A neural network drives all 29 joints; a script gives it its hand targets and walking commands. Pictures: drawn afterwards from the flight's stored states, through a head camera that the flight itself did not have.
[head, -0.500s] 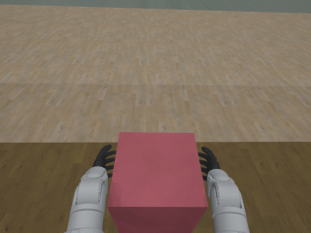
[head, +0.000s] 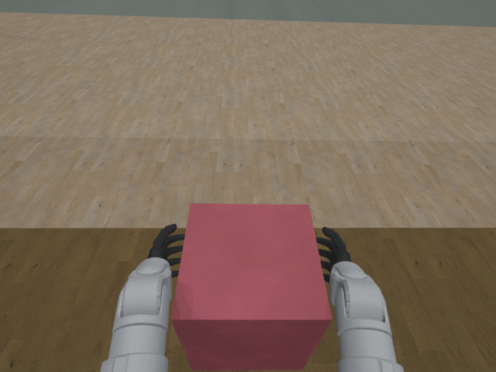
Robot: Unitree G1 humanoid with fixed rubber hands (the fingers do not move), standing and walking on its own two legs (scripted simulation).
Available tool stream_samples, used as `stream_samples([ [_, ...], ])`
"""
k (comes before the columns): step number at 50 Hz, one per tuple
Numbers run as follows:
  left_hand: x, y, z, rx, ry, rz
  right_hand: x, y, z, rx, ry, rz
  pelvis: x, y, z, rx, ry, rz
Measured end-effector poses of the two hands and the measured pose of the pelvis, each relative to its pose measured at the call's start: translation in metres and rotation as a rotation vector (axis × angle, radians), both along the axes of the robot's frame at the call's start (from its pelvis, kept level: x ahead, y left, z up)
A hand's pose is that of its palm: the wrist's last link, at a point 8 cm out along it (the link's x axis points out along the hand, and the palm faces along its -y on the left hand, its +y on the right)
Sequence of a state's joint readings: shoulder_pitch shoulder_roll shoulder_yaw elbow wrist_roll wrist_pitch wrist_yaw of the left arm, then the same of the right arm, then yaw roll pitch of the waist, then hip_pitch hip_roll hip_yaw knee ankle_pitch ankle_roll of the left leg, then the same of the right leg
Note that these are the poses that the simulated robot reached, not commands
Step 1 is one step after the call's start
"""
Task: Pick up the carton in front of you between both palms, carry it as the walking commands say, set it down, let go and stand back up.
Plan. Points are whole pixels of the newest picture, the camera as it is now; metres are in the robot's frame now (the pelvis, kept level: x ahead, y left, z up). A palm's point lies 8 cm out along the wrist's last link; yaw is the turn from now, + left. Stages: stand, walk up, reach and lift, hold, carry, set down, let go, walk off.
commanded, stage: hold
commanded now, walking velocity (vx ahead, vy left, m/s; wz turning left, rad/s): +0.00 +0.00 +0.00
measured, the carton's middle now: (248, 290) +0.29 +0.00 -0.02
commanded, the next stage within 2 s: carry in 0.76 s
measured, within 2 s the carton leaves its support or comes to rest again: neither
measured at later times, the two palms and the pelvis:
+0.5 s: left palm (159, 266) +0.29 +0.15 +0.05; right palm (338, 269) +0.29 -0.15 +0.05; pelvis +0.01 +0.00 +0.00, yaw +0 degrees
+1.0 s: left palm (165, 242) +0.33 +0.14 +0.07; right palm (340, 247) +0.32 -0.15 +0.07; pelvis +0.05 +0.00 -0.01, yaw +0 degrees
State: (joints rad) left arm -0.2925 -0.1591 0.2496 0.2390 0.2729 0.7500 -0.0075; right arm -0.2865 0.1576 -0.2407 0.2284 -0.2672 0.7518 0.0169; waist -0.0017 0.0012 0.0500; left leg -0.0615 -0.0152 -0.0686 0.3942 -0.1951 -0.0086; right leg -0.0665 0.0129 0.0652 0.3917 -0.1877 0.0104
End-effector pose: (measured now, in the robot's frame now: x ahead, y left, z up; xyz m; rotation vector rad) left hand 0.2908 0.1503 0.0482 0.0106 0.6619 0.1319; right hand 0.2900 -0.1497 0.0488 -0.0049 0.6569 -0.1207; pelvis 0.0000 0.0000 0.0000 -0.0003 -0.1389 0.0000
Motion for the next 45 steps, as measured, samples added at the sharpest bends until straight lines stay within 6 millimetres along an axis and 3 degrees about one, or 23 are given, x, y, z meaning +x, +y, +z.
stream_samples([
  [21,0.004,0.0,-0.001,0.022,0.01,-0.016,0.004,0.0,-0.001,-0.023,0.009,0.016,0.012,0.0,0.002,0.0,0.006,0.0],
  [37,0.001,0.0,-0.001,0.023,0.01,-0.016,0.0,0.001,-0.002,-0.025,0.01,0.015,0.01,0.001,0.002,0.001,0.007,-0.001],
  [45,0.014,-0.001,0.007,0.004,-0.023,-0.003,0.013,-0.001,0.007,-0.005,-0.023,-0.001,0.022,-0.001,-0.003,-0.002,0.128,-0.006],
])
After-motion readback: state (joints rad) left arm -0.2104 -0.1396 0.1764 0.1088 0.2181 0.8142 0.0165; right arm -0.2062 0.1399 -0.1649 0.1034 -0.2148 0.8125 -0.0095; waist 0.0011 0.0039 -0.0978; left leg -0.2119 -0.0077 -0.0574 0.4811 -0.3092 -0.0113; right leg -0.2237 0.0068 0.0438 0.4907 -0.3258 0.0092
